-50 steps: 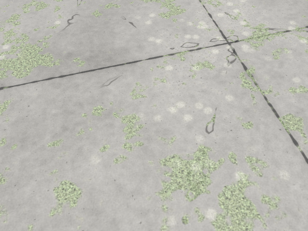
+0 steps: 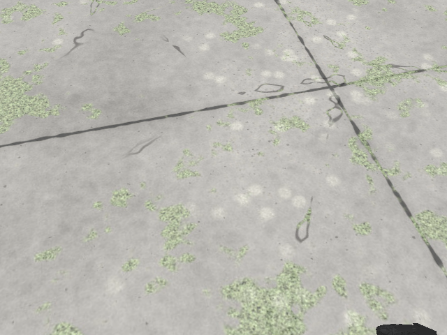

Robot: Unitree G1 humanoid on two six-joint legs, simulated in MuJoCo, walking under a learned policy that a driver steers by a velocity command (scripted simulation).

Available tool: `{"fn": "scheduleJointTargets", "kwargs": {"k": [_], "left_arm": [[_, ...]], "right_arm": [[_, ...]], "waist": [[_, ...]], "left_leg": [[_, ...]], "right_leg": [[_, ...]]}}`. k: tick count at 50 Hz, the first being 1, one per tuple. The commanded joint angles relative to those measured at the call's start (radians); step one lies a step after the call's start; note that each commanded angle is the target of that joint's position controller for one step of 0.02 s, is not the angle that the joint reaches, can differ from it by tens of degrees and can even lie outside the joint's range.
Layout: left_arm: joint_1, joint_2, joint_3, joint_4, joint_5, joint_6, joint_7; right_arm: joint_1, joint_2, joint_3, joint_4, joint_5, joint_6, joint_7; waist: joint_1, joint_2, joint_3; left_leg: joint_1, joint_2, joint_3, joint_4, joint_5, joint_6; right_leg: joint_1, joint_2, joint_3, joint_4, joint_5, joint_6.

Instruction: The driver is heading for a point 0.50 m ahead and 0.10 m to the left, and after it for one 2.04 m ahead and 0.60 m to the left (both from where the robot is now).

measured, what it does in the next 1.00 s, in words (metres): walks ahead: right foot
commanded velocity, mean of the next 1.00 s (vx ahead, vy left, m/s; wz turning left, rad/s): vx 0.49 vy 0.00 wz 0.18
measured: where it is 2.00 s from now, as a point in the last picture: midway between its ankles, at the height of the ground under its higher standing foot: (177, 153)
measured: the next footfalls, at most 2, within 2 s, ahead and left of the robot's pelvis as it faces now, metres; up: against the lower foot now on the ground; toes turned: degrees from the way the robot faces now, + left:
right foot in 0.52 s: +0.47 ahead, -0.10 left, +0.00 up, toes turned -3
left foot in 1.08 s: +0.72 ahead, +0.11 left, +0.00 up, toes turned +22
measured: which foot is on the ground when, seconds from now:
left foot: down 0.00-0.54, up 0.56-1.00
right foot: down 0.00-0.00, up 0.02-0.50, down 0.52-1.00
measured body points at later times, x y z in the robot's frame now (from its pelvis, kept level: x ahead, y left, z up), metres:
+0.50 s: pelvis +0.28 +0.00 +0.01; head +0.32 -0.01 +0.46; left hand +0.49 +0.21 -0.09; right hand +0.21 -0.25 -0.13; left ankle +0.12 +0.08 -0.72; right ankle +0.43 -0.10 -0.70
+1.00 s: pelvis +0.55 +0.00 +0.02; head +0.59 +0.01 +0.46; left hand +0.46 +0.23 -0.13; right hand +0.77 -0.18 -0.10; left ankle +0.68 +0.12 -0.69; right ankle +0.43 -0.10 -0.72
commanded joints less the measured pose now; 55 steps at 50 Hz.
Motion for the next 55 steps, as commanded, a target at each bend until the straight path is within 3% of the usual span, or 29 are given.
{"fn": "scheduleJointTargets", "kwargs": {"k": [1, 2, 3, 4, 5, 8, 11, 16, 21, 24, 25, 26, 27, 28, 29, 30, 31, 33, 36, 38, 43, 47, 50, 52, 53, 54, 55], "left_arm": [[0.076, 0.104, 0.024, -0.073, -0.012, -0.015, -0.006], [-0.013, 0.142, 0.037, -0.096, 0.001, -0.012, -0.006], [-0.074, 0.133, 0.033, -0.110, 0.004, -0.018, -0.013], [-0.091, 0.104, 0.030, -0.110, 0.004, -0.016, -0.017], [-0.080, 0.092, 0.028, -0.107, 0.018, -0.004, -0.021], [-0.084, 0.063, 0.024, -0.104, 0.026, 0.023, -0.037], [-0.218, 0.068, 0.024, -0.149, 0.027, 0.032, -0.042], [-0.415, 0.042, 0.010, -0.216, 0.018, 0.024, -0.047], [-0.524, 0.055, 0.008, -0.263, 0.015, 0.017, -0.043], [-0.452, 0.079, 0.020, -0.253, 0.015, 0.005, -0.033], [-0.347, 0.098, 0.031, -0.221, 0.017, -0.002, -0.025], [-0.173, 0.124, 0.046, -0.168, 0.027, -0.014, -0.014], [0.009, 0.212, 0.070, -0.139, 0.055, -0.021, 0.002], [0.016, 0.288, 0.091, -0.136, 0.055, -0.012, -0.002], [-0.061, 0.214, 0.080, -0.151, 0.020, -0.002, -0.009], [-0.163, 0.150, 0.061, -0.165, 0.014, -0.006, -0.010], [-0.208, 0.102, 0.049, -0.166, 0.017, -0.014, -0.013], [-0.217, 0.062, 0.038, -0.148, 0.010, -0.026, -0.004], [-0.166, 0.080, 0.042, -0.125, -0.001, -0.051, 0.000], [-0.139, 0.087, 0.045, -0.117, 0.001, -0.056, 0.002], [-0.090, 0.083, 0.040, -0.100, 0.004, -0.053, 0.008], [-0.022, 0.109, 0.045, -0.075, 0.006, -0.042, 0.021], [-0.031, 0.138, 0.052, -0.074, 0.011, -0.025, 0.032], [-0.052, 0.170, 0.062, -0.084, 0.016, -0.006, 0.034], [-0.062, 0.181, 0.066, -0.094, 0.013, 0.004, 0.030], [-0.075, 0.168, 0.063, -0.121, 0.010, 0.005, 0.024], [-0.035, 0.044, 0.041, -0.194, 0.001, -0.002, -0.001]], "right_arm": [[0.462, -0.276, -0.082, 0.088, 0.007, 0.000, -0.014], [0.332, -0.227, -0.073, 0.076, 0.028, 0.001, -0.011], [0.251, -0.149, -0.053, 0.061, 0.031, -0.005, -0.007], [0.219, -0.112, -0.042, 0.066, 0.026, -0.014, -0.006], [0.218, -0.092, -0.034, 0.081, 0.028, -0.022, -0.009], [0.278, -0.089, -0.031, 0.120, 0.030, -0.047, -0.008], [0.338, -0.100, -0.031, 0.149, 0.034, -0.052, -0.009], [0.419, -0.096, -0.024, 0.183, 0.037, -0.051, -0.013], [0.490, -0.106, -0.022, 0.221, 0.025, -0.044, -0.028], [0.456, -0.128, -0.027, 0.226, 0.017, -0.037, -0.037], [0.451, -0.132, -0.027, 0.228, 0.016, -0.033, -0.037], [0.435, -0.128, -0.024, 0.224, 0.022, -0.030, -0.034], [0.432, -0.088, -0.011, 0.186, 0.034, -0.034, -0.030], [0.572, 0.015, 0.006, 0.180, 0.074, -0.031, -0.025], [0.481, -0.114, -0.027, 0.194, 0.047, -0.021, -0.036], [0.404, -0.106, -0.032, 0.170, 0.047, -0.025, -0.030], [0.380, -0.080, -0.028, 0.169, 0.046, -0.025, -0.027], [0.392, -0.053, -0.030, 0.178, 0.019, 0.002, -0.012], [0.350, -0.025, -0.032, 0.157, 0.015, 0.033, 0.005], [0.280, -0.023, -0.033, 0.130, 0.015, 0.041, 0.012], [0.096, -0.008, -0.019, 0.059, 0.017, 0.036, 0.027], [-0.015, -0.009, -0.009, 0.007, 0.009, 0.033, 0.035], [0.021, -0.034, -0.020, 0.003, 0.006, 0.034, 0.032], [0.153, -0.065, -0.039, 0.037, 0.006, 0.031, 0.023], [0.274, -0.091, -0.055, 0.073, 0.002, 0.023, 0.016], [0.414, -0.169, -0.086, 0.107, -0.011, 0.018, 0.001], [0.370, -0.282, -0.112, 0.088, -0.006, 0.023, -0.009]], "waist": [[-0.164, 0.199, -0.388], [-0.110, 0.117, -0.204], [-0.092, 0.047, -0.097], [-0.063, 0.036, -0.049], [-0.036, 0.054, -0.029], [-0.014, 0.054, -0.031], [-0.033, 0.045, 0.015], [-0.081, 0.047, 0.035], [-0.110, 0.059, 0.040], [-0.059, 0.078, 0.000], [-0.018, 0.077, -0.055], [0.059, 0.049, -0.148], [0.111, -0.049, -0.288], [0.034, -0.271, -0.404], [0.036, -0.064, -0.311], [0.000, -0.048, -0.165], [-0.023, -0.026, -0.097], [-0.065, -0.063, -0.049], [-0.085, -0.061, -0.033], [-0.079, -0.061, -0.013], [-0.049, -0.061, 0.030], [-0.017, -0.061, 0.042], [-0.053, -0.089, 0.003], [-0.113, -0.104, -0.077], [-0.166, -0.082, -0.146], [-0.230, 0.007, -0.230], [-0.132, 0.247, -0.285]], "left_leg": [[0.779, 0.430, -0.862, -0.311, -0.326, 0.207], [0.625, 0.389, -0.709, -0.325, -0.399, 0.179], [0.473, 0.347, -0.566, -0.358, -0.343, 0.160], [0.380, 0.294, -0.463, -0.389, -0.258, 0.128], [0.309, 0.256, -0.388, -0.407, -0.167, 0.108], [0.271, 0.223, -0.279, -0.441, -0.004, 0.113], [0.309, 0.207, -0.226, -0.485, 0.014, 0.117], [0.380, 0.170, -0.143, -0.470, 0.186, 0.089], [0.546, 0.216, -0.137, -0.409, 0.361, 0.086], [0.607, 0.233, -0.119, -0.275, 0.654, 0.063], [0.597, 0.220, -0.120, -0.144, 0.757, 0.051], [0.508, 0.181, -0.095, 0.054, 0.693, 0.033], [0.291, 0.125, -0.064, 0.356, 0.340, 0.016], [-0.063, -0.059, -0.047, 0.691, -0.436, -0.020], [-0.130, 0.000, -0.167, 0.743, -0.376, -0.002], [-0.136, 0.039, -0.172, 0.706, -0.273, 0.002], [-0.104, 0.074, -0.167, 0.660, -0.213, -0.001], [-0.036, 0.102, -0.159, 0.606, -0.172, -0.019], [-0.076, 0.109, -0.138, 0.586, -0.121, -0.036], [-0.147, 0.120, -0.124, 0.554, -0.052, -0.047], [-0.176, 0.104, -0.056, 0.279, 0.107, -0.057], [-0.151, 0.073, 0.022, 0.114, 0.089, -0.018], [-0.061, 0.008, 0.064, 0.073, -0.038, 0.039], [0.083, -0.060, 0.080, 0.050, -0.145, 0.088], [0.243, -0.086, 0.062, -0.021, -0.138, 0.117], [0.473, 0.027, -0.122, -0.098, -0.206, 0.169], [0.773, 0.324, -0.670, -0.166, -0.177, 0.331]], "right_leg": [[-0.642, 0.077, 0.080, 0.834, -0.036, -0.044], [-0.713, -0.003, 0.106, 0.865, 0.047, -0.058], [-0.704, -0.048, 0.086, 0.808, 0.132, -0.062], [-0.666, -0.083, 0.075, 0.741, 0.171, -0.062], [-0.617, -0.103, 0.071, 0.694, 0.184, -0.052], [-0.597, -0.116, 0.041, 0.634, 0.217, -0.028], [-0.724, -0.143, 0.011, 0.525, 0.321, 0.003], [-0.740, -0.117, -0.043, 0.243, 0.481, 0.027], [-0.730, -0.078, -0.064, 0.098, 0.453, -0.007], [-0.596, -0.022, -0.081, 0.036, 0.325, -0.056], [-0.464, 0.010, -0.086, 0.004, 0.300, -0.075], [-0.233, 0.001, -0.071, -0.055, 0.347, -0.103], [0.043, -0.232, 0.172, -0.057, 0.274, -0.153], [0.274, -0.496, 0.634, -0.165, 0.231, -0.280], [0.162, -0.435, 0.602, -0.207, 0.152, -0.238], [0.006, -0.396, 0.430, -0.243, 0.187, -0.201], [-0.104, -0.353, 0.318, -0.285, 0.276, -0.167], [-0.224, -0.285, 0.156, -0.326, 0.364, -0.110], [-0.236, -0.271, 0.045, -0.351, 0.487, -0.100], [-0.223, -0.261, -0.019, -0.365, 0.522, -0.095], [-0.188, -0.226, -0.150, -0.362, 0.627, -0.079], [-0.070, -0.266, -0.202, -0.326, 0.753, -0.077], [0.016, -0.287, -0.247, -0.185, 1.101, -0.068], [0.031, -0.293, -0.259, 0.047, 1.266, -0.070], [-0.031, -0.287, -0.265, 0.247, 1.174, -0.058], [-0.228, -0.254, -0.272, 0.546, 0.879, -0.025], [-0.708, -0.029, -0.210, 0.917, -0.083, 0.039]]}}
